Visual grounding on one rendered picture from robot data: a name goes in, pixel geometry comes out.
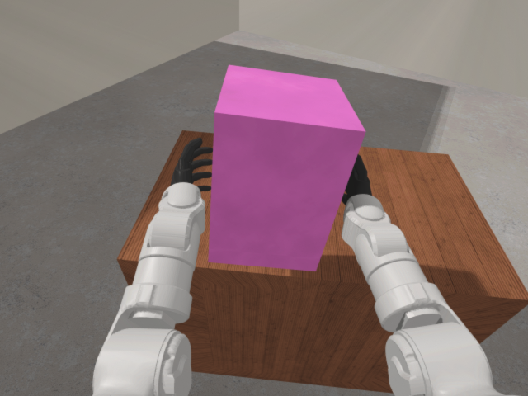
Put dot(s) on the robot right upper arm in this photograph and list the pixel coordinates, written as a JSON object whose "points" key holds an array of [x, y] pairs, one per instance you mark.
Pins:
{"points": [[437, 360]]}

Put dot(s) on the robot left hand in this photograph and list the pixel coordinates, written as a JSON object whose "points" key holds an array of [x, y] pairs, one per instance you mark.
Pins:
{"points": [[186, 165]]}

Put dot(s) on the robot left upper arm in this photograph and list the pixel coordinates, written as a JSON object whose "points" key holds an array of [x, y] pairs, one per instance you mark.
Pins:
{"points": [[144, 362]]}

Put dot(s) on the carton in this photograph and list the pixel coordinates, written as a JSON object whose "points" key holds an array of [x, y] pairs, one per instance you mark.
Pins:
{"points": [[284, 148]]}

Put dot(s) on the robot right forearm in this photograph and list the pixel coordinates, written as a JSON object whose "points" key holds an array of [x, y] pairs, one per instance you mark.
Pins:
{"points": [[404, 298]]}

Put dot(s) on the robot left forearm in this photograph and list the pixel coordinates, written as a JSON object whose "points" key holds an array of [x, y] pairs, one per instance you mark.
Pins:
{"points": [[160, 294]]}

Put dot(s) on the pedestal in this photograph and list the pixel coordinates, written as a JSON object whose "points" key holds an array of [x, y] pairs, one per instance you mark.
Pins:
{"points": [[320, 327]]}

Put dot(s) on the robot right hand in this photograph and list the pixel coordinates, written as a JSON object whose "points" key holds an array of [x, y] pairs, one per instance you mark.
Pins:
{"points": [[358, 182]]}

